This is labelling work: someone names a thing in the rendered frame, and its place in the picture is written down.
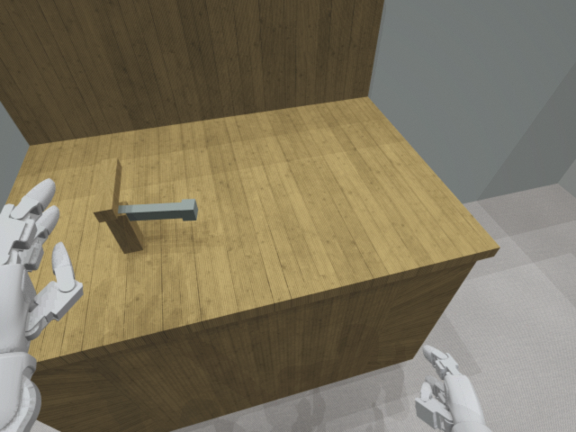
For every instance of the counter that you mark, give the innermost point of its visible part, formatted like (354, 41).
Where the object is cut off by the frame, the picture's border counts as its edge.
(325, 247)

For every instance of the robot left hand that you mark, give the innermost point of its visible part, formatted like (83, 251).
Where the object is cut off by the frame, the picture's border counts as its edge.
(23, 231)

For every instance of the tap lever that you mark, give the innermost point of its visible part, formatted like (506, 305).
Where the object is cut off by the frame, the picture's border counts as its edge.
(186, 210)

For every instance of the robot left forearm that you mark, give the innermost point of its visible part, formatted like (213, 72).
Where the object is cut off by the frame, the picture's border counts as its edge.
(20, 398)

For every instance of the robot right hand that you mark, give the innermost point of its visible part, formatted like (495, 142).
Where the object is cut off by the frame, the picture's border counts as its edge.
(456, 400)

